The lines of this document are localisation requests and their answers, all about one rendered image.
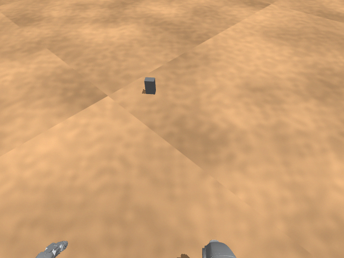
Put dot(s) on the carton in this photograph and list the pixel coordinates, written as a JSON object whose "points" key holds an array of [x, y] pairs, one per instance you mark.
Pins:
{"points": [[150, 85]]}

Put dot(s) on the left robot hand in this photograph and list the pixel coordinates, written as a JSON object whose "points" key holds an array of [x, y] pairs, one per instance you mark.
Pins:
{"points": [[53, 250]]}

